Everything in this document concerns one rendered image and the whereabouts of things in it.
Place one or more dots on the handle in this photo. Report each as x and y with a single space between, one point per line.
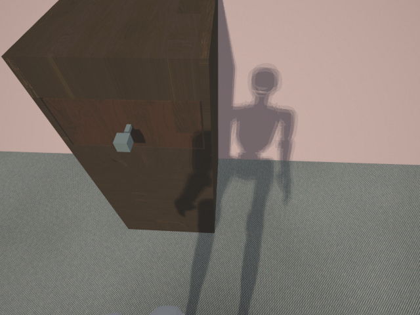
123 142

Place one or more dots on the drawer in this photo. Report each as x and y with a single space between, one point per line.
158 123

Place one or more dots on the cabinet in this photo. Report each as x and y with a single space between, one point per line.
133 50

